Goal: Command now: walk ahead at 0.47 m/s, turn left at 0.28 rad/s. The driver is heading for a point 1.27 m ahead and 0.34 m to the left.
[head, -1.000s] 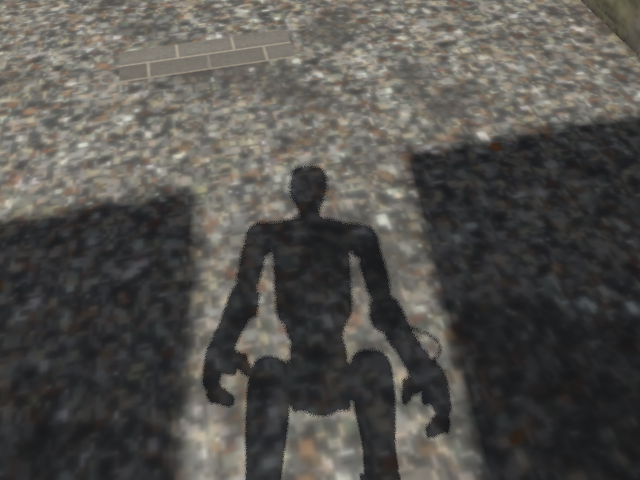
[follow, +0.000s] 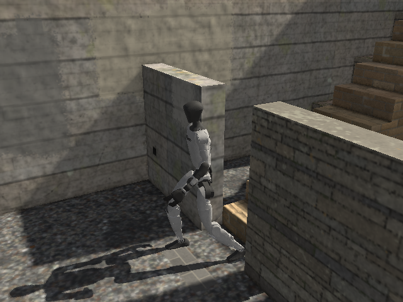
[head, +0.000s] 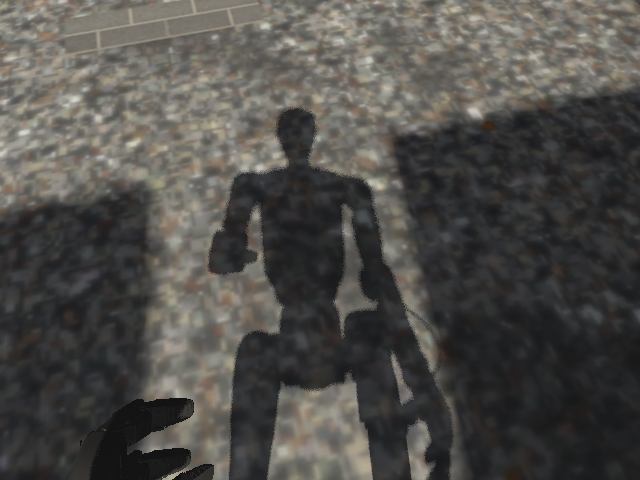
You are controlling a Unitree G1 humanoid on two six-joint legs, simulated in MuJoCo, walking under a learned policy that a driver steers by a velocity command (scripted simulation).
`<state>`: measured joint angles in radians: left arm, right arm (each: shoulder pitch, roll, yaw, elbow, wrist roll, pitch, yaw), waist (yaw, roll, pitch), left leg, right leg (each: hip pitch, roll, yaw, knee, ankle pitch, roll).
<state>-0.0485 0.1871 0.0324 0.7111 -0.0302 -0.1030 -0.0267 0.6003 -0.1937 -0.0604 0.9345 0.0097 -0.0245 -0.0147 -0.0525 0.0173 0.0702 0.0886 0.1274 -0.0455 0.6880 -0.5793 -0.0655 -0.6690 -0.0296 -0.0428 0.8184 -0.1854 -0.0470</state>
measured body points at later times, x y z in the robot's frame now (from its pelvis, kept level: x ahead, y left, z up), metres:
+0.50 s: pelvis +0.28 +0.03 +0.03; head +0.31 +0.06 +0.48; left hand +0.25 +0.31 -0.11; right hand +0.52 -0.17 -0.05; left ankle +0.42 +0.17 -0.67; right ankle +0.13 -0.12 -0.68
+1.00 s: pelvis +0.55 +0.10 +0.05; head +0.56 +0.12 +0.50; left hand +0.62 +0.42 -0.04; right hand +0.76 -0.11 -0.06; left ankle +0.42 +0.17 -0.69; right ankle +0.71 +0.05 -0.68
